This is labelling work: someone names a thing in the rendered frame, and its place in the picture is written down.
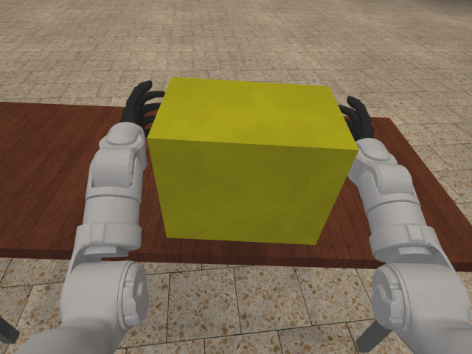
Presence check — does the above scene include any carton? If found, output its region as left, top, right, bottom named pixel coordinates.
left=147, top=77, right=359, bottom=245

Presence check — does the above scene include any left robot hand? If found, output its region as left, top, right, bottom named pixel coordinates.
left=120, top=80, right=165, bottom=138

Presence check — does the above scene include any right robot upper arm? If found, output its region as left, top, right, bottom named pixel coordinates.
left=372, top=263, right=472, bottom=354

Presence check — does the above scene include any right robot hand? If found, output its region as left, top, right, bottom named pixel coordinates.
left=338, top=96, right=374, bottom=142

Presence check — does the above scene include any left robot upper arm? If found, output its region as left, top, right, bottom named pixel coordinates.
left=13, top=260, right=149, bottom=354

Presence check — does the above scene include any right robot forearm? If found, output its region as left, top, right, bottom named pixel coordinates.
left=347, top=138, right=471, bottom=321

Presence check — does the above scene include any table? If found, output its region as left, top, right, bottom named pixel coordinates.
left=0, top=102, right=472, bottom=353

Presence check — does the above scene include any left robot forearm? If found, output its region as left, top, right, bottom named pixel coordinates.
left=60, top=122, right=147, bottom=322

